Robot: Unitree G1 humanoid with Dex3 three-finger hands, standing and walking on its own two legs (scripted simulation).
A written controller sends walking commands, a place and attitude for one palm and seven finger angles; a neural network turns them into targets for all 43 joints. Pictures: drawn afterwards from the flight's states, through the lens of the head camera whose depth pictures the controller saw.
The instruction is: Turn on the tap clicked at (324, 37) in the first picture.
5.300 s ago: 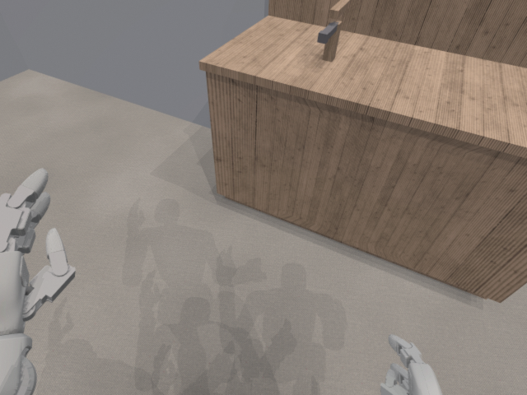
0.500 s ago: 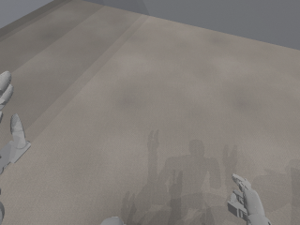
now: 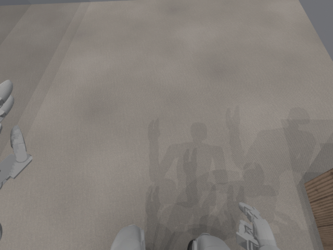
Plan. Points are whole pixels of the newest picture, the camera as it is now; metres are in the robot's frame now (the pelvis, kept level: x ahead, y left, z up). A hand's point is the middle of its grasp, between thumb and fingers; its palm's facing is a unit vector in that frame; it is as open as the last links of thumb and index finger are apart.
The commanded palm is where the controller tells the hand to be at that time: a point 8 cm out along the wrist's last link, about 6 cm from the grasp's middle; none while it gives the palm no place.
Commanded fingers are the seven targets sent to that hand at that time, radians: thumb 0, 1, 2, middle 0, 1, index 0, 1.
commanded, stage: turn to face it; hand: left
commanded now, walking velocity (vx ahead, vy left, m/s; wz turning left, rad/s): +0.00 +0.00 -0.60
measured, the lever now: out of the picture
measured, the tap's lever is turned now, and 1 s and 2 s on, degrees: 0 0 0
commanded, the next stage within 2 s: none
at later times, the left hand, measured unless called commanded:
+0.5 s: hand (49, 176) +0.21 +0.17 +0.19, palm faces +0.20 -0.90 -0.39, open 7.5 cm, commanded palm +0.17 +0.22 +0.19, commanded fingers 0.00 0.90 0.90 -0.20 -0.30 -0.20 -0.30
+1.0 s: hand (176, 205) +0.18 -0.01 +0.18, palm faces -0.25 -0.77 -0.58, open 7.5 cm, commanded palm +0.15 +0.09 +0.19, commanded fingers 0.00 0.90 0.90 -0.20 -0.30 -0.20 -0.30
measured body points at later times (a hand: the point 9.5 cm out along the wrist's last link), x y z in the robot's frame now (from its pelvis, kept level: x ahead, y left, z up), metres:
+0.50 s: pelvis -0.06 -0.01 +0.01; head -0.04 -0.02 +0.46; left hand +0.19 +0.22 +0.21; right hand +0.08 -0.28 -0.07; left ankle -0.06 +0.14 -0.72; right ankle +0.03 -0.07 -0.72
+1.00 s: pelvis -0.14 -0.05 +0.01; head -0.07 -0.12 +0.45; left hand +0.19 +0.04 +0.22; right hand -0.16 -0.36 -0.10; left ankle -0.07 +0.08 -0.65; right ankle -0.13 -0.15 -0.72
